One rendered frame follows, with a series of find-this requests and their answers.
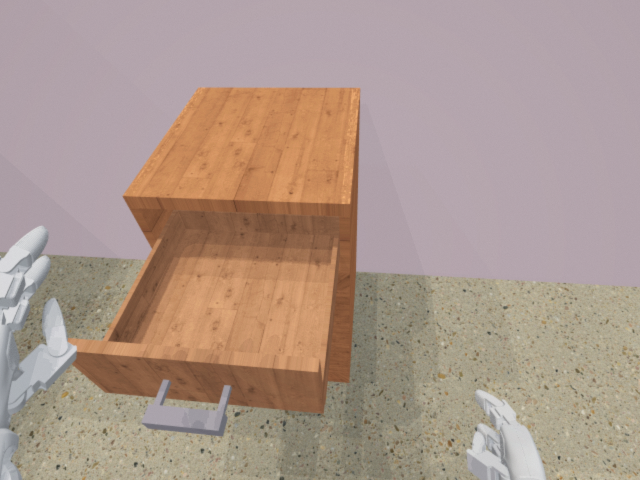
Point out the robot right hand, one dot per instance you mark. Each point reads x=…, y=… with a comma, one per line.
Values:
x=514, y=453

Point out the left robot forearm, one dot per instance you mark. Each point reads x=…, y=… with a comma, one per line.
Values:
x=8, y=445

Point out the robot left hand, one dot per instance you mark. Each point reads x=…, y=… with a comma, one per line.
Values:
x=21, y=274

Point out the drawer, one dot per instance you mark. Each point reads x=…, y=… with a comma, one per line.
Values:
x=227, y=298

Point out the handle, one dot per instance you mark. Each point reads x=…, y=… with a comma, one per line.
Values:
x=186, y=420

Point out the cabinet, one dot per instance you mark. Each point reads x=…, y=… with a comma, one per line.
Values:
x=263, y=150

